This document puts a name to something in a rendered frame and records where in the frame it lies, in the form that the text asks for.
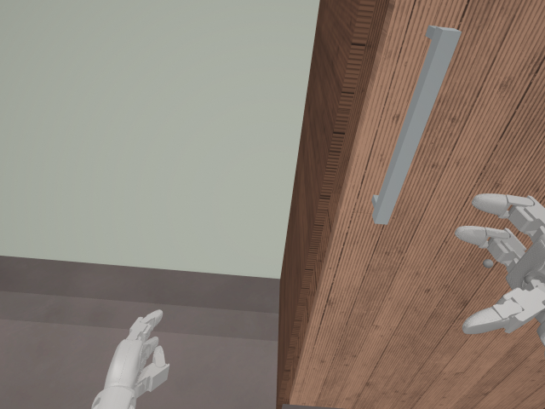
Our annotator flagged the left robot hand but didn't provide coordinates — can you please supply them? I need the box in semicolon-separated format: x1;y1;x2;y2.
104;309;169;399

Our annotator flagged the left robot forearm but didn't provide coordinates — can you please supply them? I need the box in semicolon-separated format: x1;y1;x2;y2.
91;386;136;409

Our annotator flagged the handle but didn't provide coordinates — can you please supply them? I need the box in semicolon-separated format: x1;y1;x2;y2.
371;26;462;225

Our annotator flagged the right robot hand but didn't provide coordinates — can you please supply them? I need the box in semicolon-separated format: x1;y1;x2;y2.
455;193;545;334

